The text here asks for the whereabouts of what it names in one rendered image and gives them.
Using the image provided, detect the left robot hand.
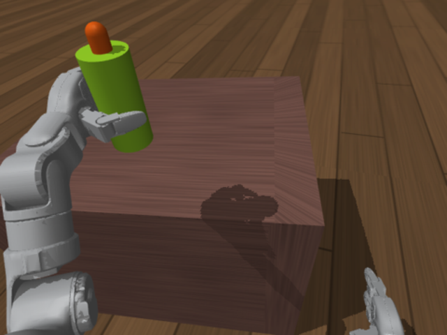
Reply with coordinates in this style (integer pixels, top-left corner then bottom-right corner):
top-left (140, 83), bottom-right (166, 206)
top-left (46, 67), bottom-right (147, 143)

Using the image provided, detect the right robot hand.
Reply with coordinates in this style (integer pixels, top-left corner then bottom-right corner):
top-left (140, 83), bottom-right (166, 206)
top-left (349, 267), bottom-right (404, 335)

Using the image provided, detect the left robot arm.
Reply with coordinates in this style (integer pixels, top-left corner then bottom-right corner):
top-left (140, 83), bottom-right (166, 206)
top-left (0, 112), bottom-right (98, 335)

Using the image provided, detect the bottle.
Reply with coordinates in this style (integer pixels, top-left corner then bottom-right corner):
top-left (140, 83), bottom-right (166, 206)
top-left (75, 22), bottom-right (153, 153)

